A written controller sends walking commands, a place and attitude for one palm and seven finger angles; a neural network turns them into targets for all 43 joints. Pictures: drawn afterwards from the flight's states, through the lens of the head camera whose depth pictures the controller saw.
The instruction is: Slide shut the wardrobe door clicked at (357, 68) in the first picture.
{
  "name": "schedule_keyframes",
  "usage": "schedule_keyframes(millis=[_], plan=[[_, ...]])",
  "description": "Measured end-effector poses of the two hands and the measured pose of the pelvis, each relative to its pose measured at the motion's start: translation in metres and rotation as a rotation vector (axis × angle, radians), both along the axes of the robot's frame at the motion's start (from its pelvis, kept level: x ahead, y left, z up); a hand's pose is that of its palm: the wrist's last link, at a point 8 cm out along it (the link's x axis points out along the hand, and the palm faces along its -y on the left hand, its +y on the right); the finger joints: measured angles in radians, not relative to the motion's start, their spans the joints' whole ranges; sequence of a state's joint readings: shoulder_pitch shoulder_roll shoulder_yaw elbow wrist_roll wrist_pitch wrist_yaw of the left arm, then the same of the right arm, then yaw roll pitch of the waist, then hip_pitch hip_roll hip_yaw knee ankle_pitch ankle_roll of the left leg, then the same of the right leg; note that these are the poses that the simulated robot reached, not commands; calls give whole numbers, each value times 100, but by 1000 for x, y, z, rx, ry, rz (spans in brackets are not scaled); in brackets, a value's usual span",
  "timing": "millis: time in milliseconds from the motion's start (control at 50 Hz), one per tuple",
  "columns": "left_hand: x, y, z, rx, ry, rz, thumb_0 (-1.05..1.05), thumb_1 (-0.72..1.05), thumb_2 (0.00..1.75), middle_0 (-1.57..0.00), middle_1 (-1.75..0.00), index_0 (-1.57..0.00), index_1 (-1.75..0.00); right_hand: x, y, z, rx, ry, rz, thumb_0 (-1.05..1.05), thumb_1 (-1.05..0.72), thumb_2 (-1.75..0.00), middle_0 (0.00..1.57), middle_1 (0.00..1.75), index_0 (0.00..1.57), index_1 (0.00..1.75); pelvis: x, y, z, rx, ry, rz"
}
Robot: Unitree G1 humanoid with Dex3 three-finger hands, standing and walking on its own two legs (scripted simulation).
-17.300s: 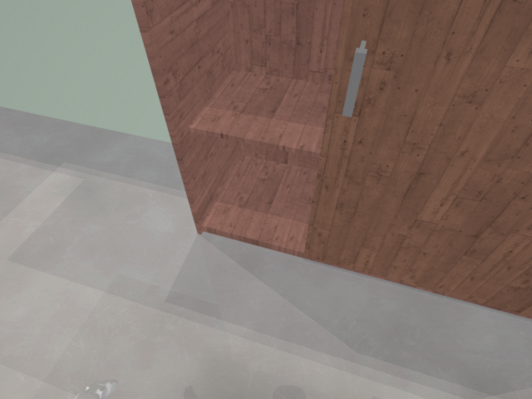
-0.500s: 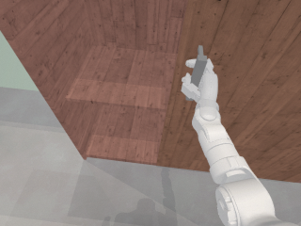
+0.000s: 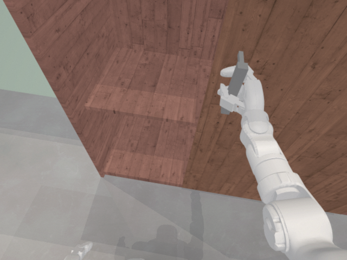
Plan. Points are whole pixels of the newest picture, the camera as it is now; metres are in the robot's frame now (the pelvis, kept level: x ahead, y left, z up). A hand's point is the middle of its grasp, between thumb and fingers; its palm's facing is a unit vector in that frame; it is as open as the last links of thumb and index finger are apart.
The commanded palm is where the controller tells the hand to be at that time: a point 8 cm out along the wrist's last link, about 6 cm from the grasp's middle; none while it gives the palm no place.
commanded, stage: step sideways, sliding the door along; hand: right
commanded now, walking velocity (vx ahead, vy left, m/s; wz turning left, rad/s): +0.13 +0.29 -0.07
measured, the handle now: (232, 84) +0.51 -0.08 +0.12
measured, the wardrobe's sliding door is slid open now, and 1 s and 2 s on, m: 0.47 0.42 0.19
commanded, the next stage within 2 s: none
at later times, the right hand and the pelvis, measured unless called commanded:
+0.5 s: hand (221, 95) +0.46 -0.05 +0.12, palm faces +0.08 +0.99 -0.11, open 5.8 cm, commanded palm +0.45 -0.03 +0.13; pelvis +0.03 +0.10 +0.00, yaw -10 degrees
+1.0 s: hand (196, 91) +0.47 +0.01 +0.12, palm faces +0.33 +0.94 -0.10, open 6.0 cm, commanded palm +0.45 +0.06 +0.13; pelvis +0.12 +0.22 +0.00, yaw -15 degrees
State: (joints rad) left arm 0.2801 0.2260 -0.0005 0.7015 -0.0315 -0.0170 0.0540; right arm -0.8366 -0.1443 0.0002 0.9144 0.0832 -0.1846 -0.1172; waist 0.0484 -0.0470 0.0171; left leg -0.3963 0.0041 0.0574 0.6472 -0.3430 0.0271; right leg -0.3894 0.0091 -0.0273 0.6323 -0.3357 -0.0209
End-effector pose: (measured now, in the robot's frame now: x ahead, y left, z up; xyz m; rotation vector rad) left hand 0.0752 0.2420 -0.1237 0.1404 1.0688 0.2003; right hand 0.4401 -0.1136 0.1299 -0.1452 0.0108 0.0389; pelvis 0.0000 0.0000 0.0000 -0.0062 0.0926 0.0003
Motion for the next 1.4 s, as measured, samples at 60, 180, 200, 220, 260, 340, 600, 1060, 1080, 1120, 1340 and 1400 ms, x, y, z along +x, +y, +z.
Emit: schedule_keyframes(millis=[60, 180, 200, 220, 260, 340, 600, 1060, 1080, 1120, 1340, 1400], plan=[[10, 3, -5, -5, -12, -4, 1, 90, 90, -20, -30, -20, -30, 0, 0, 1, -14, 5, -1, -2, -67, -80, 44, 140, 37, 140, 2, 7, -2, -10, -28, 0], [30, 13, -15, -44, 18, -59, 1, 90, 90, -20, -30, -20, -30, -2, 3, 2, -30, 27, -56, -2, -67, -82, 45, 140, 35, 140, 10, 33, -2, 15, -69, -40], [34, 16, -14, -46, 29, -73, 1, 90, 90, -20, -30, -20, -30, -2, 3, 2, -25, 32, -65, -2, -67, -83, 45, 140, 35, 140, 11, 38, -1, 15, -75, -55], [38, 19, -12, -44, 39, -90, 1, 90, 90, -20, -30, -20, -30, -3, 4, 2, -16, 35, -71, -1, -68, -83, 45, 140, 35, 140, 13, 43, 1, 11, -80, -68], [49, 27, -6, -26, 50, -130, 1, 90, 90, -21, -30, -20, -30, -3, 4, 2, 2, 37, -79, 0, -68, -84, 45, 140, 36, 140, 15, 51, 4, -2, -88, -85], [81, 42, 3, 31, 11, -208, 1, 90, 90, -21, -30, -20, -30, -2, 5, 0, 21, -5, -78, 0, -69, -86, 45, 140, 36, 140, 19, 61, 3, -19, -91, -106], [173, 61, -3, -77, -78, -380, 1, 90, 90, -20, -30, -20, -30, -3, 16, -3, 0, -88, -181, 0, -67, -85, 45, 140, 40, 140, 55, 139, -10, 19, -175, -191], [306, 119, 13, -138, -263, -508, 1, 91, 90, -20, -30, -20, -30, -8, 88, -6, 21, -131, -371, 1, -75, -82, 44, 140, 23, 140, 128, 223, 0, 0, -136, -271], [308, 118, 15, -141, -257, -501, 1, 91, 90, -20, -30, -20, -30, -8, 93, -6, 30, -130, -368, 1, -75, -82, 44, 140, 24, 140, 130, 224, 3, -8, -122, -267], [311, 118, 20, -137, -256, -495, 1, 91, 90, -20, -30, -20, -30, -7, 101, -5, 57, -128, -363, 2, -76, -82, 44, 140, 25, 140, 133, 222, 8, -20, -93, -255], [323, 103, 33, -153, -300, -513, 1, 91, 90, -20, -30, -20, -30, -6, 147, -8, 117, -165, -194, 2, -77, -81, 36, 140, 26, 140, 150, 212, 6, -11, -102, -204], [325, 100, 28, -185, -307, -514, 1, 90, 90, -20, -30, -20, -30, -4, 160, -9, 121, -183, -156, 2, -77, -81, 38, 140, 27, 140, 155, 218, 2, -4, -119, -181]])
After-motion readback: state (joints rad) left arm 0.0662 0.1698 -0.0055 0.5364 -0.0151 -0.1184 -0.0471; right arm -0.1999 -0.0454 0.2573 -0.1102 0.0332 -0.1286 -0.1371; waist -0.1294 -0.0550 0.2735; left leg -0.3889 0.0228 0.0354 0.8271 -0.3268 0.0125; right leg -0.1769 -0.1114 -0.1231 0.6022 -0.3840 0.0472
